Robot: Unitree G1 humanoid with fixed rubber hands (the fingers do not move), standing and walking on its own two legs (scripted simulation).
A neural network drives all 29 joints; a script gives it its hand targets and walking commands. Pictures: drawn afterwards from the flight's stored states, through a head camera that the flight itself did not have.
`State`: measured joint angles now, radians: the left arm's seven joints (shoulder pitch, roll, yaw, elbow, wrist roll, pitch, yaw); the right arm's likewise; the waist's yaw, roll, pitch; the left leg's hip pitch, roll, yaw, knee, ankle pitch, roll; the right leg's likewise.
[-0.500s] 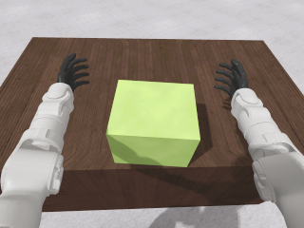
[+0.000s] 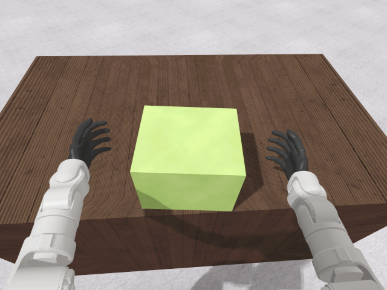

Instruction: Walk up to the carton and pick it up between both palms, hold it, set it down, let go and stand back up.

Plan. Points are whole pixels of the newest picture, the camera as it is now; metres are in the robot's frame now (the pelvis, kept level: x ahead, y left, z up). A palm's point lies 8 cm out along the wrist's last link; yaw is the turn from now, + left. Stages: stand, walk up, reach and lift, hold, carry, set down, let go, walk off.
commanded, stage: set down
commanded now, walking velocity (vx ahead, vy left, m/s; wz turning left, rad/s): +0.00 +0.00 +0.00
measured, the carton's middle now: (188, 159) +0.44 +0.06 -0.03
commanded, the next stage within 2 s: none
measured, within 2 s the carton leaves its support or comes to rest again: neither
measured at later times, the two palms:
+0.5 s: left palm (77, 199) +0.28 +0.28 +0.02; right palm (294, 207) +0.30 -0.17 +0.02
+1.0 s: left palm (78, 243) +0.20 +0.26 -0.02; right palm (301, 251) +0.22 -0.19 -0.02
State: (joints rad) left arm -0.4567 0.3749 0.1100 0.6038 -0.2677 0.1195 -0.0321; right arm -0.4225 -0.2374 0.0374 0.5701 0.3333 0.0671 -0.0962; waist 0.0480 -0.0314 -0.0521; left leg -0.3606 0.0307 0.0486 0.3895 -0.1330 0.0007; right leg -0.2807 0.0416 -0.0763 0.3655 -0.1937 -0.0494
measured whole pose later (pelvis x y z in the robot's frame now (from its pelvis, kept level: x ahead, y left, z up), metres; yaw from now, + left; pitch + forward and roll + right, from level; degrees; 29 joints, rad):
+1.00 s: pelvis +0.01 +0.01 +0.00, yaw -1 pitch -1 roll +0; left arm 0.15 0.31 -0.03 0.48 -0.26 -0.30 0.01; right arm 0.16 -0.16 0.03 0.49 0.22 -0.31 0.00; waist 0.06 -0.04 0.03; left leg -0.23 0.01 0.07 0.44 -0.19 0.01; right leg -0.16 0.02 -0.06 0.43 -0.26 -0.04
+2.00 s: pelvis +0.03 +0.01 +0.00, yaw -1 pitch -2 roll +0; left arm 0.23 0.25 0.01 0.54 -0.05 0.02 -0.02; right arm 0.19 -0.15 0.02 0.72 0.05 -0.22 0.00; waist 0.03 -0.03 0.04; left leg -0.12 0.01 0.08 0.35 -0.18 0.01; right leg -0.05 0.03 -0.04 0.32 -0.23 -0.04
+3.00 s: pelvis +0.02 +0.02 -0.01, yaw -6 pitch +1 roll -1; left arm 0.32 0.24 0.01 0.68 0.04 0.00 -0.01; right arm 0.29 -0.25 -0.05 0.79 -0.04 0.04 0.02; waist 0.00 0.02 -0.02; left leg -0.28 0.07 0.15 0.56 -0.29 0.02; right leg -0.24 0.07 0.03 0.52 -0.29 -0.04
